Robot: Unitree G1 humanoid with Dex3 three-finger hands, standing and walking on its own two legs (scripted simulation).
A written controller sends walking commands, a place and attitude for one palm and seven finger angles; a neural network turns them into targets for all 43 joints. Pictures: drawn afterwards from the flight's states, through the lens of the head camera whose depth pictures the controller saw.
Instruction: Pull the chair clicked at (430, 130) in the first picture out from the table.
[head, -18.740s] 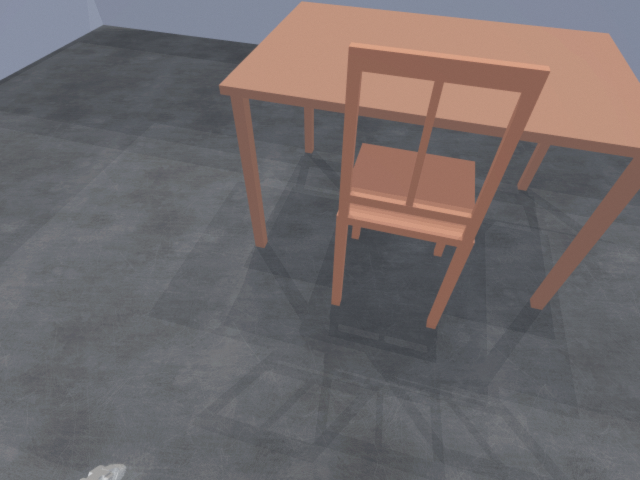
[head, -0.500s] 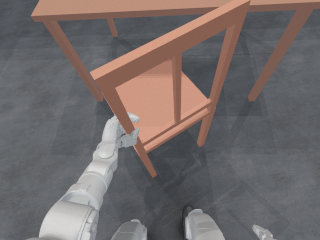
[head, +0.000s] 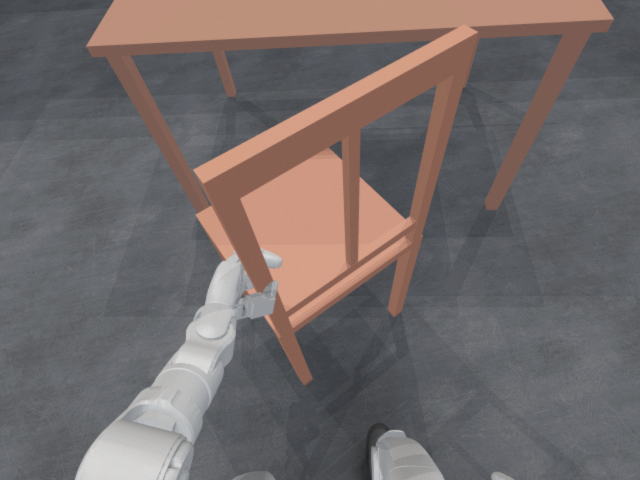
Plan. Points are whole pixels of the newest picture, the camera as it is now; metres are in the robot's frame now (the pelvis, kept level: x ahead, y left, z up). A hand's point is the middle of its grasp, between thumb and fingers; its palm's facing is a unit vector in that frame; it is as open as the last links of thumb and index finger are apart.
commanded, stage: step backward, pulling the chair out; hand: left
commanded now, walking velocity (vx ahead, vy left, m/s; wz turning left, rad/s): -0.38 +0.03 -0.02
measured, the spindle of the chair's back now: (351, 209) +0.49 -0.04 -0.04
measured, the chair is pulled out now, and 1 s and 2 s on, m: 0.37 0.42 0.44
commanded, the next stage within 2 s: none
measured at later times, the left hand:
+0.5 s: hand (265, 304) +0.34 +0.09 -0.05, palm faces -0.09 -0.96 -0.26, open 6.1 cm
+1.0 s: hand (263, 329) +0.31 +0.09 -0.05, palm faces -0.10 -0.96 -0.24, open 6.1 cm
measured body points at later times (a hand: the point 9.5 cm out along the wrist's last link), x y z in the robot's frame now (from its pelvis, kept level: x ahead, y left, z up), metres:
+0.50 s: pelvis -0.03 +0.00 +0.00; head +0.06 -0.04 +0.44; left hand +0.34 +0.14 -0.04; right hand +0.01 -0.28 -0.15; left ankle -0.08 +0.15 -0.71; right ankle +0.12 -0.10 -0.72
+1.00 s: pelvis -0.07 +0.00 +0.00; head +0.03 -0.03 +0.44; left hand +0.31 +0.14 -0.03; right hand +0.03 -0.27 -0.14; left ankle -0.09 +0.16 -0.72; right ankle +0.08 -0.10 -0.72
